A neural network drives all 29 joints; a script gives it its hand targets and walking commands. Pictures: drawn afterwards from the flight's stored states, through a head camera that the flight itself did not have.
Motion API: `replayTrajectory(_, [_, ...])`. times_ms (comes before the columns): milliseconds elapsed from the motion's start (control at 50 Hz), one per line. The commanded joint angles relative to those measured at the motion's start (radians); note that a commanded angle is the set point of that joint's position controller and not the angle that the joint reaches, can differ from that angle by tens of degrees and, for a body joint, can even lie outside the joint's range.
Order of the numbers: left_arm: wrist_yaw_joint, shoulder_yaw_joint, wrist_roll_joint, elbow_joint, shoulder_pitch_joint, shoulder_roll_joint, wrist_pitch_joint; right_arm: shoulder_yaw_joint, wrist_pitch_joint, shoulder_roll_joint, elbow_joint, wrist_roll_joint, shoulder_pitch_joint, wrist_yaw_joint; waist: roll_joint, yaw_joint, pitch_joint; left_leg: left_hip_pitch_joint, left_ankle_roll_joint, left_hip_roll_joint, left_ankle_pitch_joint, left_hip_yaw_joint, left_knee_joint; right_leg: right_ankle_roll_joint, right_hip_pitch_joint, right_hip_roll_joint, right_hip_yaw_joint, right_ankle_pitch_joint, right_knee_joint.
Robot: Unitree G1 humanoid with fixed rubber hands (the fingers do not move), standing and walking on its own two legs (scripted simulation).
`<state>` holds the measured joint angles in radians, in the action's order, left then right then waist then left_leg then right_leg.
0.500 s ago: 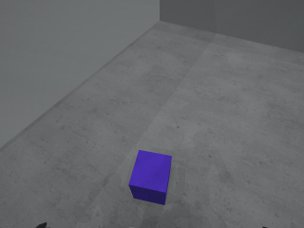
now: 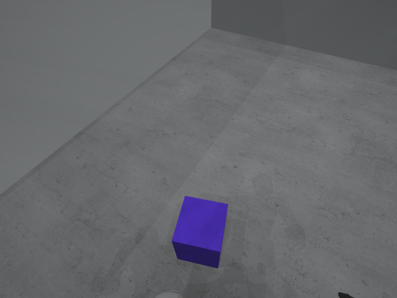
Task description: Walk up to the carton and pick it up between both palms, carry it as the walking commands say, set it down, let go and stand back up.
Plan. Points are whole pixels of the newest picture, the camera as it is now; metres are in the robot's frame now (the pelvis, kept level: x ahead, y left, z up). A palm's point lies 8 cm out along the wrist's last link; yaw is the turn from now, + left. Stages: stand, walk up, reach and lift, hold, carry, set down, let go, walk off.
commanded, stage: walk up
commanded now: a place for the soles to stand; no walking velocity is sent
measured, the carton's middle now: (201, 232) +0.49 +0.02 -0.63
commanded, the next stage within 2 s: none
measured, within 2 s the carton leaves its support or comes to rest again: neither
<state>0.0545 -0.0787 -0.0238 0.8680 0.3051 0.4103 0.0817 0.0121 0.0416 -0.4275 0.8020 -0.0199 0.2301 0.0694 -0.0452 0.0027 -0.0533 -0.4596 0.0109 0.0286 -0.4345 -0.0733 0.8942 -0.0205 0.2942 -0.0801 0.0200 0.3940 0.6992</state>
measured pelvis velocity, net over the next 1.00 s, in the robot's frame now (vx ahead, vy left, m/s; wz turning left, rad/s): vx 0.07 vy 0.15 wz -0.04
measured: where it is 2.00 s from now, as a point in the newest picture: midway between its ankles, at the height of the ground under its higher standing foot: outside the picture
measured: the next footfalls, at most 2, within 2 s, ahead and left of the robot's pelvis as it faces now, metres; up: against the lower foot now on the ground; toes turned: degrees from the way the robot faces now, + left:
left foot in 0.18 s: +0.11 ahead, +0.19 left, +0.00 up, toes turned -1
right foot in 0.48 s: +0.11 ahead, -0.05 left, +0.00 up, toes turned -1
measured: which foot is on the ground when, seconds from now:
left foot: up 0.00-0.16, down 0.18-0.46, up 0.48-0.68, down 0.70-1.00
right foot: down 0.00-0.18, up 0.20-0.46, down 0.48-0.70, up 0.72-1.00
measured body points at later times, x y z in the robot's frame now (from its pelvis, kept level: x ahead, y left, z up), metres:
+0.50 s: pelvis +0.02 +0.08 -0.01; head +0.04 +0.06 +0.44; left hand +0.02 +0.45 -0.08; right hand +0.14 -0.22 -0.13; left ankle +0.06 +0.19 -0.71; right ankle +0.07 -0.05 -0.72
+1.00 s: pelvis +0.07 +0.15 +0.01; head +0.11 +0.13 +0.46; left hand +0.14 +0.50 -0.07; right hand +0.16 -0.17 -0.11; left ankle +0.09 +0.25 -0.72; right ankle +0.08 -0.01 -0.68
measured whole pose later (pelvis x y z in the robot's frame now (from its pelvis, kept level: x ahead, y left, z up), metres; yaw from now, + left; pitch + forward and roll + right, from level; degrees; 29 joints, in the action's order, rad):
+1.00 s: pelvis +0.07 +0.15 +0.01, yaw -3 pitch +0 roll -2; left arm 0.07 -0.06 -0.02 0.86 0.31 0.45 0.06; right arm 0.03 0.04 -0.43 0.78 -0.02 0.20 0.03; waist -0.08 -0.01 -0.08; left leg -0.34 0.03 -0.03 -0.31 0.04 0.64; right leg 0.00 0.45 -0.03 -0.03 0.38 0.86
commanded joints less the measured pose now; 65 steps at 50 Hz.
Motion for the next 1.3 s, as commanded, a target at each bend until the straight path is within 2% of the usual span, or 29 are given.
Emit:
replayTrajectory(0, [0.050,-0.109,-0.013,-0.032,0.113,0.420,0.035,0.137,0.005,-0.208,-0.175,-0.048,-0.121,0.020,0.027,0.019,-0.046,-0.325,0.015,-0.102,-0.063,-0.070,0.154,0.312,-0.198,-0.371,-0.456,-0.330,-0.242])
replayTrajectory(60, [0.051,-0.098,-0.019,-0.047,0.140,0.413,0.034,0.134,-0.007,-0.187,-0.185,-0.048,-0.149,0.031,0.141,0.037,0.025,-0.200,0.012,-0.078,-0.049,0.004,0.037,0.249,-0.195,-0.272,-0.291,-0.570,-0.159])
replayTrajectory(120, [0.050,-0.090,-0.010,-0.076,0.066,0.413,0.021,0.139,-0.004,-0.179,-0.146,-0.040,-0.057,0.028,0.135,-0.042,0.026,0.072,0.024,-0.068,0.100,0.057,-0.180,0.194,0.011,-0.231,-0.206,-0.440,-0.104])
replayTrajectory(140, [0.046,-0.070,-0.005,-0.081,0.040,0.367,0.015,0.148,-0.009,-0.189,-0.112,-0.047,0.035,0.021,0.069,-0.103,0.050,0.265,0.036,-0.035,0.125,0.077,-0.275,0.145,0.137,-0.173,-0.136,-0.388,0.000])
replayTrajectory(160, [0.042,-0.039,0.005,-0.084,0.077,0.272,0.011,0.175,-0.017,-0.262,-0.075,-0.070,0.151,0.012,-0.221,-0.152,0.109,0.451,0.079,-0.128,0.052,-0.109,-0.436,0.078,0.305,-0.034,-0.005,-0.210,0.315])
replayTrajectory(180, [0.050,-0.013,0.006,-0.098,0.076,0.203,0.005,0.180,-0.017,-0.334,-0.093,-0.068,0.128,0.008,-0.387,-0.143,0.034,0.406,0.133,-0.271,0.065,-0.402,-0.585,0.050,0.500,0.147,0.009,0.250,0.444])
replayTrajectory(220, [0.058,-0.036,0.016,-0.060,0.090,0.286,-0.010,0.176,-0.005,-0.317,-0.131,-0.044,0.027,0.000,-0.155,-0.107,-0.017,0.203,0.190,-0.281,-0.047,-0.366,-0.582,0.058,0.381,0.078,-0.075,0.147,0.487])
replayTrajectory(280, [0.032,-0.055,0.014,-0.001,0.196,0.305,-0.008,0.155,0.000,-0.247,-0.136,-0.049,-0.032,0.000,-0.186,-0.043,-0.002,0.199,0.181,-0.175,-0.153,-0.210,-0.539,0.044,0.305,0.059,-0.016,0.052,0.327])
replayTrajectory(360, [0.031,-0.057,0.021,0.014,0.228,0.284,-0.002,0.145,0.017,-0.246,-0.166,-0.058,-0.097,0.021,-0.201,-0.012,-0.046,-0.003,0.232,-0.230,-0.304,-0.210,-0.566,0.052,0.104,0.077,0.077,0.052,0.132])
replayTrajectory(420, [0.036,-0.065,0.010,0.054,0.375,0.274,0.025,0.138,0.022,-0.213,-0.154,-0.057,-0.145,0.021,-0.055,0.078,0.035,-0.108,0.172,-0.181,-0.292,-0.104,-0.314,0.078,-0.196,0.095,0.077,-0.091,-0.127])
replayTrajectory(440, [0.040,-0.076,-0.006,0.038,0.388,0.323,0.032,0.129,0.022,-0.180,-0.143,-0.045,-0.098,0.016,0.099,0.081,0.043,-0.207,0.108,-0.108,-0.316,-0.020,-0.100,0.120,-0.244,0.003,-0.142,0.091,-0.256])
replayTrajectory(460, [0.043,-0.085,-0.024,-0.018,0.284,0.399,0.036,0.112,0.024,-0.133,-0.150,-0.043,-0.073,0.014,0.255,0.030,-0.021,-0.284,0.026,-0.031,-0.099,0.046,0.171,0.200,-0.108,-0.231,-0.594,0.397,-0.434])
replayTrajectory(480, [0.056,-0.085,-0.019,-0.060,0.187,0.407,0.035,0.119,0.031,-0.177,-0.142,-0.047,-0.073,0.007,0.121,0.004,-0.103,-0.273,0.023,-0.071,-0.045,-0.044,0.248,0.264,0.006,-0.325,-0.710,0.400,-0.462])
replayTrajectory(520, [0.065,-0.082,-0.011,-0.067,0.153,0.396,0.040,0.147,0.033,-0.224,-0.129,-0.037,-0.097,0.011,0.015,-0.011,-0.149,-0.233,0.020,-0.096,-0.017,-0.072,0.229,0.292,0.055,-0.285,-0.630,0.177,-0.374])
replayTrajectory(560, [0.053,-0.073,-0.013,-0.071,0.173,0.370,0.042,0.147,0.024,-0.210,-0.122,-0.041,-0.071,0.008,0.097,-0.011,-0.040,-0.161,0.011,-0.074,-0.047,-0.021,0.148,0.256,-0.009,-0.209,-0.464,-0.111,-0.255])
replayTrajectory(620, [0.044,-0.068,-0.018,-0.074,0.188,0.372,0.031,0.134,0.012,-0.185,-0.125,-0.027,-0.082,-0.002,0.199,0.011,-0.001,-0.062,0.013,-0.070,-0.095,0.022,0.022,0.249,0.009,-0.193,-0.408,-0.306,-0.178])
replayTrajectory(660, [0.036,-0.051,-0.002,-0.093,0.090,0.342,0.012,0.130,-0.011,-0.170,-0.081,-0.018,0.017,-0.019,0.172,-0.066,0.019,0.221,0.011,-0.060,0.066,0.048,-0.246,0.188,0.178,-0.134,-0.285,-0.408,-0.056])
replayTrajectory(680, [0.031,-0.023,0.006,-0.093,0.094,0.269,0.001,0.146,-0.028,-0.215,-0.049,-0.029,0.101,-0.032,0.021,-0.107,0.055,0.357,0.021,-0.094,0.044,-0.029,-0.417,0.121,0.277,-0.031,-0.174,-0.311,0.133])
replayTrajectory(700, [0.028,0.006,0.017,-0.100,0.129,0.162,-0.005,0.164,-0.040,-0.314,-0.057,-0.050,0.094,-0.039,-0.296,-0.092,0.024,0.376,0.059,-0.351,0.037,-0.400,-0.598,0.050,0.458,0.140,-0.057,0.050,0.359])
replayTrajectory(720, [0.043,-0.002,0.020,-0.093,0.128,0.194,-0.014,0.148,-0.037,-0.323,-0.086,-0.037,0.012,-0.040,-0.190,-0.043,-0.028,0.275,0.101,-0.387,0.030,-0.436,-0.610,0.050,0.442,0.116,-0.097,0.173,0.379])
replayTrajectory(760, [0.034,-0.023,0.033,-0.054,0.139,0.265,-0.018,0.143,-0.031,-0.254,-0.092,-0.025,-0.046,-0.042,-0.089,-0.040,-0.057,0.204,0.105,-0.304,0.001,-0.287,-0.575,0.041,0.360,0.072,-0.103,0.066,0.380])
replayTrajectory(880, [0.009,-0.007,0.029,-0.045,0.076,0.204,-0.013,0.123,-0.039,-0.211,-0.067,-0.026,0.027,-0.054,-0.098,-0.050,0.037,0.407,0.122,-0.269,0.511,-0.098,-0.448,0.032,0.320,0.081,-0.050,0.034,0.194])
replayTrajectory(1000, [0.011,-0.004,0.023,-0.007,0.128,0.199,0.010,0.124,-0.018,-0.223,-0.069,-0.013,-0.056,-0.042,-0.073,0.005,0.105,0.303,0.129,-0.239,0.525,0.015,-0.266,0.056,0.015,0.110,0.084,-0.205,-0.169])
replayTrajectory(1020, [0.015,-0.016,0.011,-0.006,0.149,0.233,0.016,0.114,-0.019,-0.195,-0.076,-0.005,-0.069,-0.041,-0.012,0.031,0.124,0.204,0.106,-0.218,0.437,0.030,-0.183,0.088,-0.093,0.086,0.005,-0.256,-0.194])
replayTrajectory(1060, [0.017,-0.043,0.000,-0.032,0.114,0.343,0.020,0.088,-0.010,-0.121,-0.106,-0.001,-0.077,-0.039,0.258,0.015,0.088,-0.072,0.012,-0.049,-0.097,0.072,0.059,0.245,-0.117,-0.244,-0.553,-0.426,-0.279])
replayTrajectory(1100, [0.023,-0.038,-0.001,-0.053,0.042,0.357,0.012,0.102,0.009,-0.166,-0.091,0.006,-0.077,-0.044,0.185,0.004,-0.001,-0.020,0.019,-0.076,-0.216,0.000,0.142,0.324,0.069,-0.273,-0.530,-0.356,-0.258])
replayTrajectory(1200, [0.006,-0.002,0.009,-0.075,-0.056,0.272,-0.020,0.116,-0.031,-0.174,-0.018,-0.010,0.064,-0.050,0.171,-0.078,0.054,0.305,0.042,-0.060,0.090,0.058,-0.357,0.147,0.187,-0.063,-0.272,-0.408,-0.050])
replayTrajectory(1240, [0.007,0.016,0.022,-0.074,-0.019,0.186,-0.025,0.130,-0.038,-0.277,-0.051,-0.029,-0.039,-0.048,-0.132,-0.019,-0.009,0.251,0.111,-0.346,-0.060,-0.280,-0.596,0.063,0.310,0.137,-0.048,0.018,0.151])
replayTrajectory(1280, [0.008,-0.022,0.017,-0.043,0.002,0.268,-0.034,0.127,-0.038,-0.259,-0.072,-0.023,-0.086,-0.047,-0.099,-0.032,-0.038,0.129,0.185,-0.388,-0.077,-0.262,-0.594,0.045,0.239,0.085,-0.070,0.120,0.311])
